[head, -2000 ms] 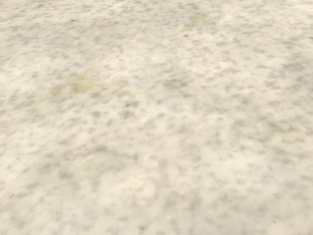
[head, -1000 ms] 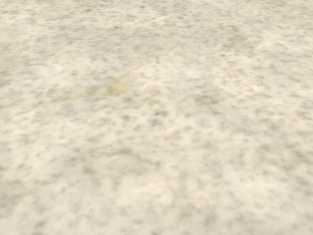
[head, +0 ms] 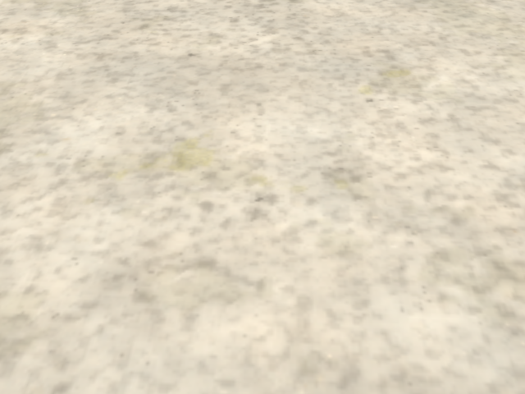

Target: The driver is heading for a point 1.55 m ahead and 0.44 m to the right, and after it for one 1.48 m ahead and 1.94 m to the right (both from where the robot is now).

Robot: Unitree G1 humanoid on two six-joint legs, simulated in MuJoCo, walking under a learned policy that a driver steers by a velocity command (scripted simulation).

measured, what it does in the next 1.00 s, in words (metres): walks ahead: right foot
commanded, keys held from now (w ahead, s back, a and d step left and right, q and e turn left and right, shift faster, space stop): w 0.74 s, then w+e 0.26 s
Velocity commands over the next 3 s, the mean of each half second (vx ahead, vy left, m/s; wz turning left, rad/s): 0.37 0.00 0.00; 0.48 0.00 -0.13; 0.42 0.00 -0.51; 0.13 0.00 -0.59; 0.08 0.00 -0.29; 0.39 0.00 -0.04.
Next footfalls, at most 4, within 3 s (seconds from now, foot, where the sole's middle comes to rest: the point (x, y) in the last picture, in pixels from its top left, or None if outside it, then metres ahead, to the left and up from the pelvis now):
0.58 right None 0.39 -0.05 -0.78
1.10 left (235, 334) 0.71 0.11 -0.78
1.60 right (319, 291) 0.85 -0.13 -0.78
2.18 left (268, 269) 0.92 0.02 -0.78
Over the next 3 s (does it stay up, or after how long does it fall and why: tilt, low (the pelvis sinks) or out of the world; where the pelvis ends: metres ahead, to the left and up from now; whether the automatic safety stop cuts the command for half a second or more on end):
stays up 0.99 -0.14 -0.02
